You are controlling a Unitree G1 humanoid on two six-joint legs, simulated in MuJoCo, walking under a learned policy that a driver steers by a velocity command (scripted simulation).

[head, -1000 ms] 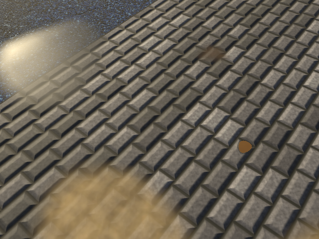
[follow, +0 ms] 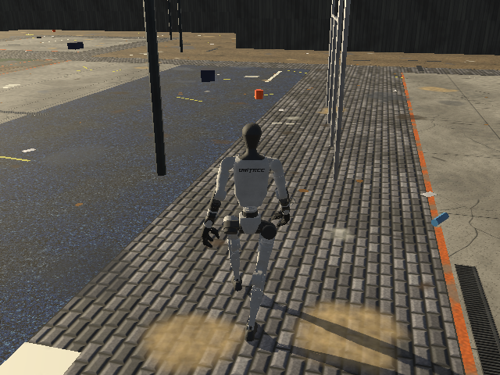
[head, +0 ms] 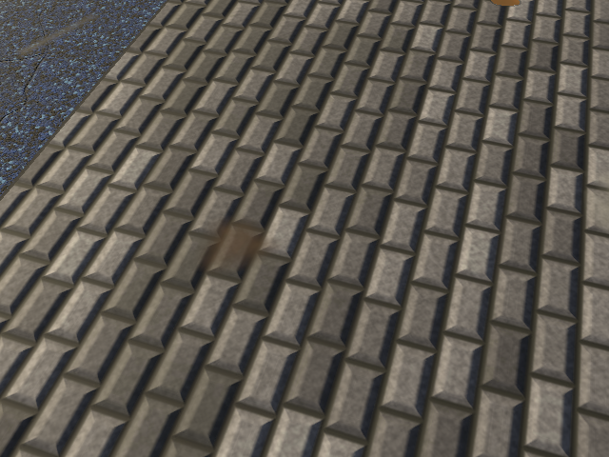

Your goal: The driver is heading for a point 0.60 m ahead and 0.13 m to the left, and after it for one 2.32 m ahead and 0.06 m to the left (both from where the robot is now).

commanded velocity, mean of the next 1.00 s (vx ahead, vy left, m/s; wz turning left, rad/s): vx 0.62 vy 0.00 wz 0.13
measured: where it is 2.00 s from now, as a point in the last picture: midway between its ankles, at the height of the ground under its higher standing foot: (319, 285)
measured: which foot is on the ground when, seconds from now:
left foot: up 0.00-0.04, down 0.06-0.48, up 0.50-0.82, down 0.84-1.00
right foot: down 0.00-0.06, up 0.08-0.44, down 0.46-0.84, up 0.86-1.00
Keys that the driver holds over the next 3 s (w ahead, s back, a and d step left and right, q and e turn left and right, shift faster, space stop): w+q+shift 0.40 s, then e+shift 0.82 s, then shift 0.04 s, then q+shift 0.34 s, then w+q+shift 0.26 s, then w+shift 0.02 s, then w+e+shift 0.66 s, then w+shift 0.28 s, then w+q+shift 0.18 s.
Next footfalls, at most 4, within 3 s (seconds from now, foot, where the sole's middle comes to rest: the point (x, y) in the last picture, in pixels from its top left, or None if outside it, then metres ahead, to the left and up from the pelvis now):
0.06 left None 0.27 0.04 -0.75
0.46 right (378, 345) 0.70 -0.08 -0.75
0.84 left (264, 290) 0.84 0.20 -0.75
1.22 right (379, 303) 0.81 -0.08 -0.75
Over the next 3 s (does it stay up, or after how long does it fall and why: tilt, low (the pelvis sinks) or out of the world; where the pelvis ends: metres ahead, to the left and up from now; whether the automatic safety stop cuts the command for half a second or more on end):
stays up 1.77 0.11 0.02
